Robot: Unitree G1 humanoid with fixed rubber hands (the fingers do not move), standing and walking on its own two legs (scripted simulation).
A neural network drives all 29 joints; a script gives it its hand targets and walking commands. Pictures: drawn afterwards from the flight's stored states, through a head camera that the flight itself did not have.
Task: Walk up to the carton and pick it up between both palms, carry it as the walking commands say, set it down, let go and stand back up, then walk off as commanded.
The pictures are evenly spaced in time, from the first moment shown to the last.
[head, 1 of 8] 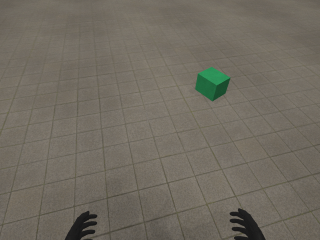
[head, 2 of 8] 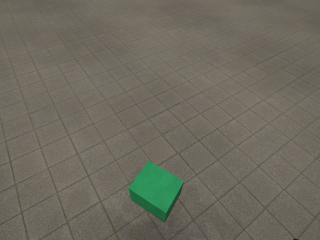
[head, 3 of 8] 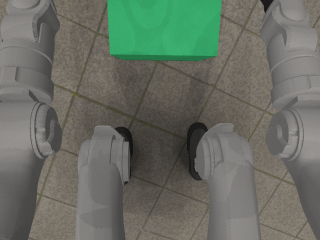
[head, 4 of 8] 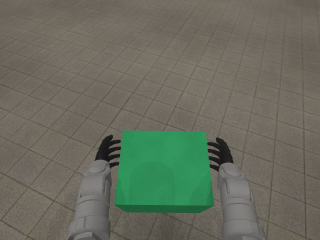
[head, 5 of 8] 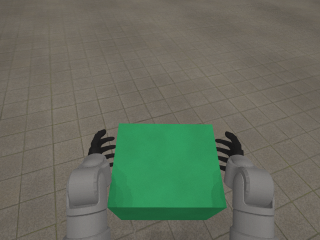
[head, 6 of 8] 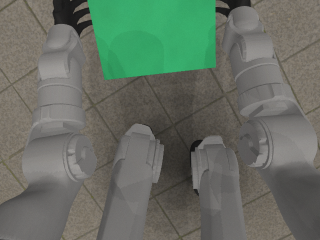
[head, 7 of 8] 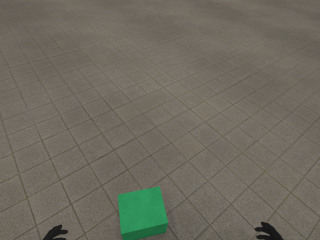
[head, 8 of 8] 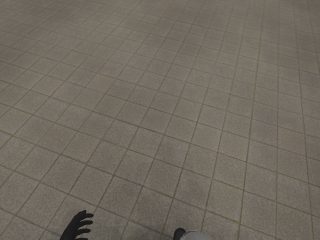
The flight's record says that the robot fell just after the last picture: no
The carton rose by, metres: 0.68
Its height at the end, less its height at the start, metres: +0.00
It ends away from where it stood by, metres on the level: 2.57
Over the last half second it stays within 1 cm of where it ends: yes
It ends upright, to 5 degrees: no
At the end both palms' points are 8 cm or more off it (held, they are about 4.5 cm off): yes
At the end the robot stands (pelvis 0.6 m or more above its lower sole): yes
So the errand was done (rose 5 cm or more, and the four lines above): no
